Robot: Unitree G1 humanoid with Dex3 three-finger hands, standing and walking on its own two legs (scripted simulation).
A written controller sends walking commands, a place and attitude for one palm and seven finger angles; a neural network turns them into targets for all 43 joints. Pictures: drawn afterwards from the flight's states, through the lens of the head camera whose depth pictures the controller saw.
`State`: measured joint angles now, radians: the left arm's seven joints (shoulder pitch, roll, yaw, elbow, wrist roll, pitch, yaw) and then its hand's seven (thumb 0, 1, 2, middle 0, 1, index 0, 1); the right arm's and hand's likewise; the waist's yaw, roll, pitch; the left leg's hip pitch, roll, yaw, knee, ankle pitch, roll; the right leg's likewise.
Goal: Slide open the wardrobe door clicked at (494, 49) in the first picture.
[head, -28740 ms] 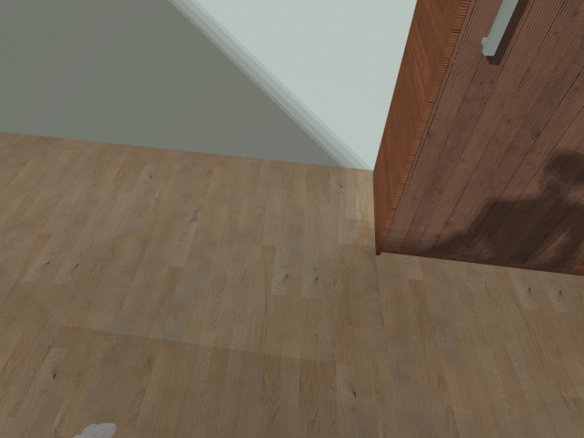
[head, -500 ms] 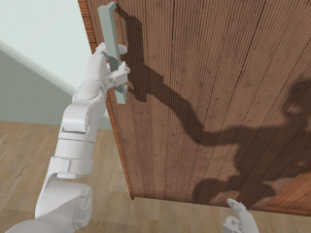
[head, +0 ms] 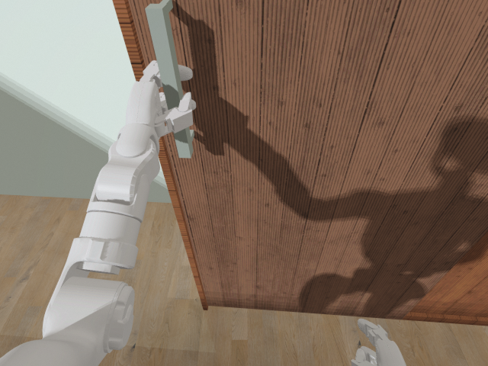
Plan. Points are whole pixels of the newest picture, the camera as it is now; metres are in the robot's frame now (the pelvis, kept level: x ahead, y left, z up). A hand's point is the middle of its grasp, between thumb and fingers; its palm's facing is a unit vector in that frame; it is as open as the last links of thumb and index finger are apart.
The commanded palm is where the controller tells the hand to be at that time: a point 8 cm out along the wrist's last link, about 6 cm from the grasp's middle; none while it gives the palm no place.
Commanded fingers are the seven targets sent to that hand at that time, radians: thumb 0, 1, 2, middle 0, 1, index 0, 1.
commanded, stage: step sideways, sliding the door along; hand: left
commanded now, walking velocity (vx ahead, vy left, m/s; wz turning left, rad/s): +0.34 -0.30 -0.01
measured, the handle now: (177, 87) +0.47 +0.15 +0.25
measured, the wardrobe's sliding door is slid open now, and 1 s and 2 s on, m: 0.00 0.11 0.40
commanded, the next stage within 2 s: none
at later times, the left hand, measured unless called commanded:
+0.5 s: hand (205, 114) +0.43 +0.10 +0.22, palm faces +0.30 -0.95 -0.08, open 6.6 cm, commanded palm +0.40 +0.08 +0.24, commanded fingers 0.00 0.90 0.90 -0.45 -1.40 -0.45 -1.40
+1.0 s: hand (263, 115) +0.44 +0.01 +0.22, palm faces +0.39 -0.92 -0.08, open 6.8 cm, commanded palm +0.40 -0.01 +0.22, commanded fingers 0.00 0.90 0.90 -0.45 -1.40 -0.45 -1.40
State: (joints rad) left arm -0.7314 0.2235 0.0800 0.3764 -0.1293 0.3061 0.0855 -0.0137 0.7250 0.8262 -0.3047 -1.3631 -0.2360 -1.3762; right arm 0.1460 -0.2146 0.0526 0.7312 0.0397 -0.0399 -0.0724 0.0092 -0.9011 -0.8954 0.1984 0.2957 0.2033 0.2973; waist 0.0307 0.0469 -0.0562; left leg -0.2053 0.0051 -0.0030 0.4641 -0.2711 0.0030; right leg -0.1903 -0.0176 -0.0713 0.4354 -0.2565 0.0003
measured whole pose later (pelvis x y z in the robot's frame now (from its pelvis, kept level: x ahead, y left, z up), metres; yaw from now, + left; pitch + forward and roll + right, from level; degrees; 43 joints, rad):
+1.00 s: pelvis +0.10 -0.19 -0.01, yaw +7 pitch +1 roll -2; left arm -0.41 0.19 0.13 -0.28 -0.06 0.04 0.18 -0.06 0.71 0.83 -0.45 -1.40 -0.16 -1.21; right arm 0.01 -0.24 -0.01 0.57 0.06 -0.07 -0.03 0.01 -0.90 -0.90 0.20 0.30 0.20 0.30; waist 0.08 0.08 0.19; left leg -0.32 0.12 0.10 0.69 -0.29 -0.05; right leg -0.36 -0.05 -0.10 0.65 -0.23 0.01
